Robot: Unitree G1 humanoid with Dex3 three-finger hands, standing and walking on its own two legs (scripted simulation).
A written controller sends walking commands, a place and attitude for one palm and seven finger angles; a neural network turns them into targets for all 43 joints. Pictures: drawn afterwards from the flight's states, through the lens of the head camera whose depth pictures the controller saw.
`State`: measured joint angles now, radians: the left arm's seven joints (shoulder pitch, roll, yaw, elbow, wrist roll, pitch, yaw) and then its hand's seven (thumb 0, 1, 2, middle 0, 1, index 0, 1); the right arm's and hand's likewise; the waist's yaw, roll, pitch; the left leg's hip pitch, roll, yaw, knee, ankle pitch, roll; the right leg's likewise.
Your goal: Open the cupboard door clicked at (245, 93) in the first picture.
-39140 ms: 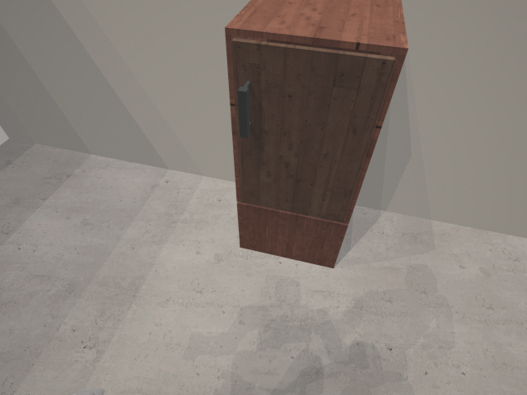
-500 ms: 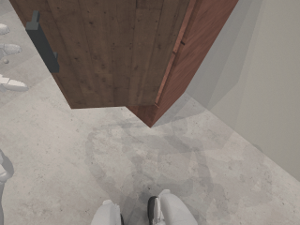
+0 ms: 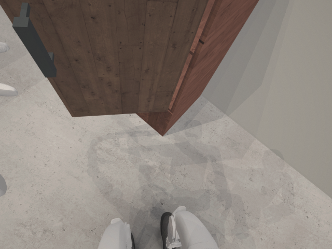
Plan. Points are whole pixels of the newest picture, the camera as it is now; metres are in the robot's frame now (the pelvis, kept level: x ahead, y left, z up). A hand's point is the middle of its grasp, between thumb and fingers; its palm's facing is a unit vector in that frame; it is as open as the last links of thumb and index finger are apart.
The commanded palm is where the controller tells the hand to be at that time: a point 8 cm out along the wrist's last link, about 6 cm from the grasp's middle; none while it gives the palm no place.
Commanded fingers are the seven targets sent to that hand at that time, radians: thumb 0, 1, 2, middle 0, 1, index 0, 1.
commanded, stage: move the hooked fingers beside the handle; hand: left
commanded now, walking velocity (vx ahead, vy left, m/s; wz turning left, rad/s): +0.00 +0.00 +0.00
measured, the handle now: (39, 43) +0.55 +0.23 +0.07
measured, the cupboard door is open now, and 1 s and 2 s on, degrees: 48 48 48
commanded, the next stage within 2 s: slide the fingers in behind the handle in 0.40 s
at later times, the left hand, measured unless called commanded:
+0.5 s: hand out of the picture +0.49 +0.30 +0.08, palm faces +0.04 -1.00 -0.03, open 14.0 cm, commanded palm +0.48 +0.33 +0.07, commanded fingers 0.00 -0.50 0.30 -0.30 -1.20 -0.30 -1.20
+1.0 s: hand (16, 61) +0.50 +0.27 +0.07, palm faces +0.04 -1.00 -0.02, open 14.0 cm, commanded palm +0.48 +0.30 +0.07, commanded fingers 0.00 -0.50 0.30 -0.30 -1.20 -0.30 -1.20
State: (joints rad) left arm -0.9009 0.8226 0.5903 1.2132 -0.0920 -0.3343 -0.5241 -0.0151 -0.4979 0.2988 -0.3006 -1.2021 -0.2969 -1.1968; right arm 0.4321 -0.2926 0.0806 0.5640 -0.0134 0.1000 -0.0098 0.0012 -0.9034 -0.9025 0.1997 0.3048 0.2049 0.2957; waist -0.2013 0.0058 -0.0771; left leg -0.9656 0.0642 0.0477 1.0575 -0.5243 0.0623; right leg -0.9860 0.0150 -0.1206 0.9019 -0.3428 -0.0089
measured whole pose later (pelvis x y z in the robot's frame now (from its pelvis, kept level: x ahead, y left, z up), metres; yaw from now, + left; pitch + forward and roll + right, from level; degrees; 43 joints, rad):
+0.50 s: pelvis +0.00 +0.00 +0.00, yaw +1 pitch +23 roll -5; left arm -0.90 0.78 0.55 1.22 -0.10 -0.35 -0.50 -0.01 -0.50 0.30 -0.30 -1.20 -0.30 -1.20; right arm 0.41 -0.29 0.08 0.57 -0.01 0.10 -0.01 0.00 -0.90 -0.90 0.20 0.30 0.20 0.30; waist -0.19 0.01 -0.08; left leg -0.95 0.06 0.04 1.06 -0.52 0.06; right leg -0.97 0.01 -0.12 0.91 -0.35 -0.01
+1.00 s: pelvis +0.00 +0.00 +0.00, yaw +0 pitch +23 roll -5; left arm -0.90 0.71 0.51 1.20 -0.10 -0.37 -0.43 -0.01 -0.50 0.30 -0.30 -1.20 -0.30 -1.20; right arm 0.42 -0.29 0.07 0.57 -0.01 0.10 -0.01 0.00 -0.90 -0.90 0.20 0.30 0.20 0.30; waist -0.20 0.01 -0.08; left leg -0.94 0.06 0.05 1.05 -0.52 0.06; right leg -0.97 0.01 -0.11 0.91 -0.35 -0.01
